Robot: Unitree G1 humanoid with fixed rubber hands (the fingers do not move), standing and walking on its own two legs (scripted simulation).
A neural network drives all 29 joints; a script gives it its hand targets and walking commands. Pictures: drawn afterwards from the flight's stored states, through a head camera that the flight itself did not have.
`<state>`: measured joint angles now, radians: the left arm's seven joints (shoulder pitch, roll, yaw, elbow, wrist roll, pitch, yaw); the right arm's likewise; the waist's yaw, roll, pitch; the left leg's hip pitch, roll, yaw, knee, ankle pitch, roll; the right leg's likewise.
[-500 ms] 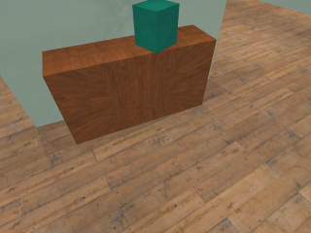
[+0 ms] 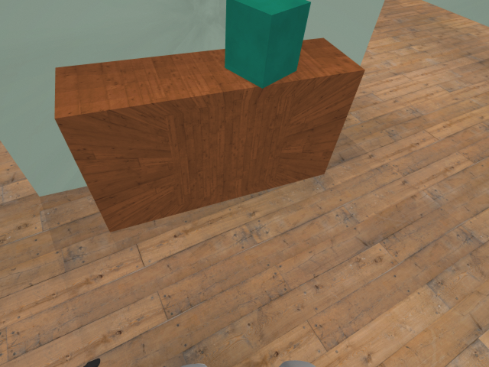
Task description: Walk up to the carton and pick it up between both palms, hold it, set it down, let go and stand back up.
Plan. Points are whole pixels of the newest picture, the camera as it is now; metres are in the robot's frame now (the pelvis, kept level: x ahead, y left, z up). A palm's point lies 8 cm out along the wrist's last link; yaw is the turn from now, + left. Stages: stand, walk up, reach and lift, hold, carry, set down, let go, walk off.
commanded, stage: walk up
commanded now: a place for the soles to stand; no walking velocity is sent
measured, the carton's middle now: (264, 37) +1.18 -0.09 +0.02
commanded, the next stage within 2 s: none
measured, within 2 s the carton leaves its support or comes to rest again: neither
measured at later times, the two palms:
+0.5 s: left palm (152, 275) +0.31 +0.18 -0.10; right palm (464, 330) +0.21 -0.41 -0.10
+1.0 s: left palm (166, 207) +0.49 +0.18 -0.12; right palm (422, 231) +0.41 -0.41 -0.08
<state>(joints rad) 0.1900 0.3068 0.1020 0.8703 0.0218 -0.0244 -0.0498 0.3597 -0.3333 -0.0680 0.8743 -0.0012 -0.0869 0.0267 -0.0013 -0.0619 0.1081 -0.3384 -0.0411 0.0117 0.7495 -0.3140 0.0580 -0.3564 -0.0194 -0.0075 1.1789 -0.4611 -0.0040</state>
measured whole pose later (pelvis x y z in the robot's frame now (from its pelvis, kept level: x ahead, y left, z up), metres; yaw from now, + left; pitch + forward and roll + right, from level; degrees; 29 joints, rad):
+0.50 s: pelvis +0.19 -0.10 +0.00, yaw -2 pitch -1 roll +4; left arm 0.16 0.36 0.07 0.86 0.02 -0.05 -0.06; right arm 0.34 -0.35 -0.06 0.88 0.00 -0.10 -0.02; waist 0.00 -0.07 0.13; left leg -0.39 -0.01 -0.01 1.19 -0.41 -0.02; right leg -0.40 -0.02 -0.02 0.80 -0.39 -0.05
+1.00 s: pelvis +0.38 -0.11 +0.00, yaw -1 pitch -5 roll +1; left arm 0.18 0.36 0.11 0.81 0.02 0.02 -0.06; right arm 0.35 -0.34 -0.03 0.82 0.00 -0.11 -0.03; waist 0.00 -0.09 0.17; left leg -0.31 -0.05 -0.01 0.72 -0.31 0.04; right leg -0.36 0.01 -0.04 1.22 -0.49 -0.06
